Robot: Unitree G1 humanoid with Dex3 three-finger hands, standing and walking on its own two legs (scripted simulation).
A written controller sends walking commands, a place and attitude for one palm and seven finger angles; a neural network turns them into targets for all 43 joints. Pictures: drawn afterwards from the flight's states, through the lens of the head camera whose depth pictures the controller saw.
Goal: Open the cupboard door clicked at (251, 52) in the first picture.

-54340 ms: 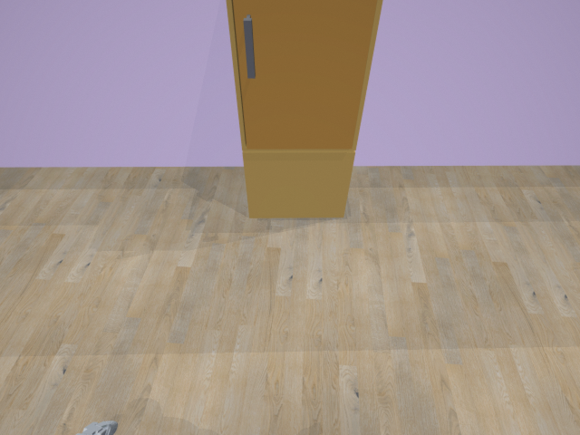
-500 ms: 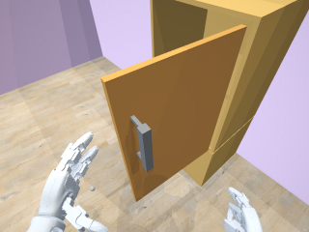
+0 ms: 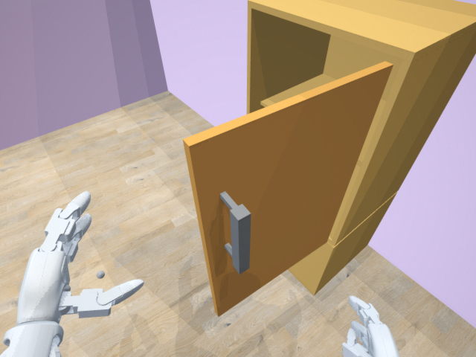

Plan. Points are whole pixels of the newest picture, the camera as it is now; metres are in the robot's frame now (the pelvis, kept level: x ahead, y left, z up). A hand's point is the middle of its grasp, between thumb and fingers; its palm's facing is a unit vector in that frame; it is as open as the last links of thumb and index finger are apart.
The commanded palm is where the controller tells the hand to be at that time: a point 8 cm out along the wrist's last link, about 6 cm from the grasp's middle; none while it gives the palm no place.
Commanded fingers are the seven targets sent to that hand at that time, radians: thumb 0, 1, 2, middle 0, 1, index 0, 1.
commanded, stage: draw the hand back to the body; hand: left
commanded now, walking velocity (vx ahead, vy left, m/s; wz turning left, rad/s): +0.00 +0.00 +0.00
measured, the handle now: (234, 234) +0.31 +0.05 +0.06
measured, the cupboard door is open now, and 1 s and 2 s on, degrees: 85 85 85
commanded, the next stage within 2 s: step back with the hand held close in 0.72 s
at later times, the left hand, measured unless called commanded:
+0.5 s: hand (72, 239) +0.21 +0.25 +0.16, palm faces +0.45 -0.81 -0.39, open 7.8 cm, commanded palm +0.16 +0.28 +0.17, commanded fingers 0.00 0.90 0.90 -0.20 -0.30 -0.20 -0.30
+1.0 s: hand (78, 238) +0.21 +0.23 +0.17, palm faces +0.41 -0.79 -0.46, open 7.4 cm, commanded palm +0.15 +0.27 +0.18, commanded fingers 0.00 0.90 0.90 -0.20 -0.30 -0.20 -0.30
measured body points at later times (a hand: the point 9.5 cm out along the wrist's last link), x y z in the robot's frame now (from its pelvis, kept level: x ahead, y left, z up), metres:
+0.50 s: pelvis +0.02 -0.02 +0.01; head +0.00 -0.04 +0.46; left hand +0.18 +0.29 +0.18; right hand +0.21 -0.24 -0.07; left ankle +0.01 +0.08 -0.73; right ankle -0.02 -0.11 -0.73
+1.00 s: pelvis +0.00 -0.03 +0.01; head +0.01 -0.05 +0.46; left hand +0.18 +0.27 +0.20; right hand +0.19 -0.26 -0.08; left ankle +0.01 +0.08 -0.73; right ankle -0.02 -0.11 -0.73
